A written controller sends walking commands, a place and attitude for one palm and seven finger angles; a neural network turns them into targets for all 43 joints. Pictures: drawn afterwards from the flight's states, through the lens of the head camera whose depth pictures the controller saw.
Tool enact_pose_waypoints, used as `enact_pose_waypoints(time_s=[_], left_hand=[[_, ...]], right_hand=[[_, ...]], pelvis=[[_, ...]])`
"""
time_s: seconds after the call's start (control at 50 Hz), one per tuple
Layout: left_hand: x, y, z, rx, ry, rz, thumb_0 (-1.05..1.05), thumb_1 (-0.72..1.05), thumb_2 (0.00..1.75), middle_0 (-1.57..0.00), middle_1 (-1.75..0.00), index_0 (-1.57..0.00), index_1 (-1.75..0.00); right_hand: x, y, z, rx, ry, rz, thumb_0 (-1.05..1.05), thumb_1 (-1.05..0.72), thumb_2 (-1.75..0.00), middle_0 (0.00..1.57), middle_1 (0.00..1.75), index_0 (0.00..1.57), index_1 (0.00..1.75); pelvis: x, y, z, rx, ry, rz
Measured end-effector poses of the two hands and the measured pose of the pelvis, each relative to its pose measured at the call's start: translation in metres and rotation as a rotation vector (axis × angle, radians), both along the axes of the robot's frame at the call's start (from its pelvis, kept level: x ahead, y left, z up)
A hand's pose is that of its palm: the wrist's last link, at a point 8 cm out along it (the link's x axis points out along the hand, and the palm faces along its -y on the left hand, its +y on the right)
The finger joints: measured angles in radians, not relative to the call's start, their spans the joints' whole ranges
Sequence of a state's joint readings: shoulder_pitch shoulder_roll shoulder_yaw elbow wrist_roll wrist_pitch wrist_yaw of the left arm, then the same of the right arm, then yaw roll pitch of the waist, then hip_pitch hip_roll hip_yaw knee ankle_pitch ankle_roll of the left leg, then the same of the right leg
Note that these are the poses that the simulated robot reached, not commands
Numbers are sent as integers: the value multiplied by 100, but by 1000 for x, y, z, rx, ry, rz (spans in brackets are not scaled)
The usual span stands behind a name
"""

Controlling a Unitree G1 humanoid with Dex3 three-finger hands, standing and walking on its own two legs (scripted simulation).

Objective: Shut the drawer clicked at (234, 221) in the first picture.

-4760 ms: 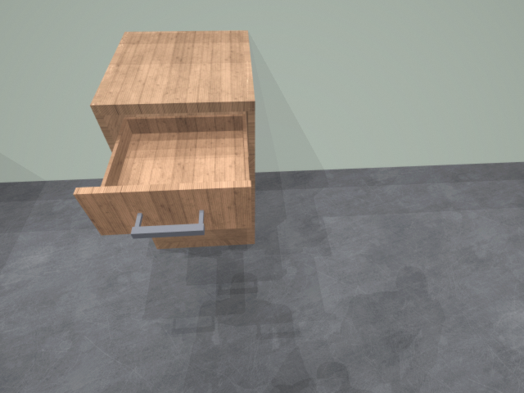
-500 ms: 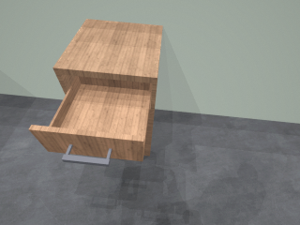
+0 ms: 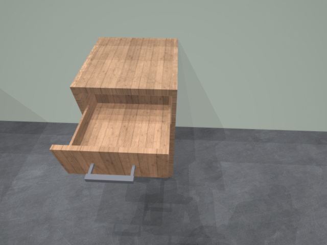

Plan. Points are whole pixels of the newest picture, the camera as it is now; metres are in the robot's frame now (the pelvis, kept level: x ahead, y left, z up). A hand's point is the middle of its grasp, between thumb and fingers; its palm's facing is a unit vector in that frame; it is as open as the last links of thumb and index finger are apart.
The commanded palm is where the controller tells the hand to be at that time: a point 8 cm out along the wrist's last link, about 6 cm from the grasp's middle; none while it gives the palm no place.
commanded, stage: look again from close up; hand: left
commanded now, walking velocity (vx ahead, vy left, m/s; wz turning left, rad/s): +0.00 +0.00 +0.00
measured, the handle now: (111, 173) +0.37 +0.21 -0.14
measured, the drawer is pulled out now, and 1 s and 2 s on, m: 0.28 0.28 0.28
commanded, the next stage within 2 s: shuffle to correct the standing spot in 0.08 s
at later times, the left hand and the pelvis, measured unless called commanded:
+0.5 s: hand out of the picture +0.03 +0.14 -0.18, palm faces +0.02 -0.98 -0.17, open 7.3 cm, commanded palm none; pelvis +0.05 -0.02 +0.00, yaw +0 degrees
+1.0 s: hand out of the picture +0.06 +0.16 -0.17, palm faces +0.01 -0.97 -0.24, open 7.3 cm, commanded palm none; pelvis +0.01 -0.03 +0.00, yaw +0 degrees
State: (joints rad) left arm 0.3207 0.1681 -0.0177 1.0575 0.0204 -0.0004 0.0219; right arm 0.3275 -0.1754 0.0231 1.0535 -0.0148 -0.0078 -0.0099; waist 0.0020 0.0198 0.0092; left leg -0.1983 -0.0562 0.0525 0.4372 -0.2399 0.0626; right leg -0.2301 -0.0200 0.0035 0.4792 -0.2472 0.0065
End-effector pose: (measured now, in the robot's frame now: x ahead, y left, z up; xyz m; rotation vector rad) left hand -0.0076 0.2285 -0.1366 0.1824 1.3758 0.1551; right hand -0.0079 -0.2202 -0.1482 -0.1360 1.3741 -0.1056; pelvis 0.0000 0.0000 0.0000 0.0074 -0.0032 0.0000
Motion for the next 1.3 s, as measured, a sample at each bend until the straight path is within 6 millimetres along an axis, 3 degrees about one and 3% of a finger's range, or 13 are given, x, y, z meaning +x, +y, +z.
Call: enact_pose_waypoints(time_s=[0.2, 0.36, 0.56, 0.76, 0.88, 1.04, 1.3], left_hand=[[-2, -17, -6, -41, 46, 14, 0, 91, 90, -20, -30, -20, -30], [14, -30, -13, -69, 37, 8, 0, 91, 90, -20, -30, -20, -30], [40, -41, -9, -36, 44, 22, 0, 91, 90, -20, -30, -20, -30], [59, -26, -6, 25, -19, 10, 1, 91, 90, -20, -30, -21, -30], [64, -20, -3, 37, -80, -8, 0, 91, 90, -20, -30, -20, -30], [51, -27, 2, 12, -124, -29, 0, 91, 90, -20, -30, -20, -30], [-18, -36, -2, -22, 35, 6, 0, 91, 90, -20, -30, -20, -30]], right_hand=[[0, 2, 1, -4, 41, -12, 0, -91, -90, 20, 29, 20, 30], [17, -1, -3, -3, 27, -25, 0, -91, -90, 20, 29, 20, 30], [47, -9, -5, 3, 39, -31, 0, -91, -90, 20, 29, 20, 30], [68, -38, -3, -45, -14, -26, 0, -92, -90, 20, 29, 20, 30], [73, -43, 1, -52, -81, -11, 0, -91, -90, 19, 29, 20, 30], [52, -35, 5, -22, -106, 1, 0, -91, -90, 19, 29, 20, 30], [-32, -29, 4, -4, 90, -26, 0, -91, -90, 20, 29, 20, 30]], pelvis=[[12, -2, 1, -1, 0, -1], [30, -7, -3, 5, -6, -8], [55, -20, -3, 4, 15, -4], [43, -29, -5, 12, 21, -5], [27, -30, -4, 14, -6, -6], [6, -30, 0, 10, -27, -6], [-8, -31, 3, 5, -8, -2]])
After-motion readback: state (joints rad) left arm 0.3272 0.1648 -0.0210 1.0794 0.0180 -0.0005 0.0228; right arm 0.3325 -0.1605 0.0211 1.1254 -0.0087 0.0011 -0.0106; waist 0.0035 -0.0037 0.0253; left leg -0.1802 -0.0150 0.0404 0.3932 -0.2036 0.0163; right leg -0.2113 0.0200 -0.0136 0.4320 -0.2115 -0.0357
